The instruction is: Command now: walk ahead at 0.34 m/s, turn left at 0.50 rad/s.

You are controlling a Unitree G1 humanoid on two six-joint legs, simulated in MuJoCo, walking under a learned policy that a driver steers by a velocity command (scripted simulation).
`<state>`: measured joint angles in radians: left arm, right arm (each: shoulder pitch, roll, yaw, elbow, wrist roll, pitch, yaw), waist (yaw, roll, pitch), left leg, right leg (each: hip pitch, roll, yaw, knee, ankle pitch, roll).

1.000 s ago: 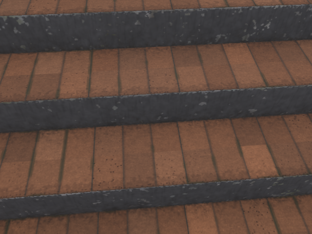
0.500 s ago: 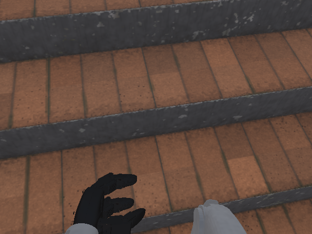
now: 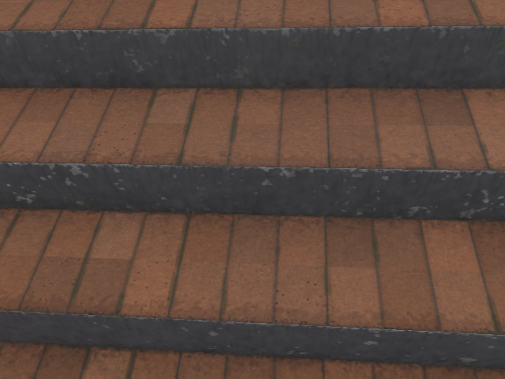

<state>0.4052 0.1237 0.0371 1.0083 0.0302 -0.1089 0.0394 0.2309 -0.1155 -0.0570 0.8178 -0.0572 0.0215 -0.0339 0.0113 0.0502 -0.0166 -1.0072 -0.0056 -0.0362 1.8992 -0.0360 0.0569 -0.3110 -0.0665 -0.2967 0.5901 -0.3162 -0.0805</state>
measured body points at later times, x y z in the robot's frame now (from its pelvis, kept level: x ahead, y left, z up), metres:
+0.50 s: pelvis +0.23 +0.13 +0.07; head +0.27 +0.13 +0.51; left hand +0.16 +0.35 -0.07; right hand +0.47 -0.02 -0.04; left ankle +0.34 +0.22 -0.56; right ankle +0.06 -0.05 -0.52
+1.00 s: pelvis +0.47 +0.16 +0.20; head +0.51 +0.18 +0.65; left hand +0.73 +0.28 +0.10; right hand +0.36 -0.05 +0.07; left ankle +0.35 +0.23 -0.54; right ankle +0.59 +0.10 -0.40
